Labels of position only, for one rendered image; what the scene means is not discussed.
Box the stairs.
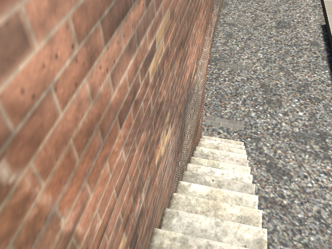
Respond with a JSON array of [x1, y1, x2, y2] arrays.
[[148, 135, 267, 249]]

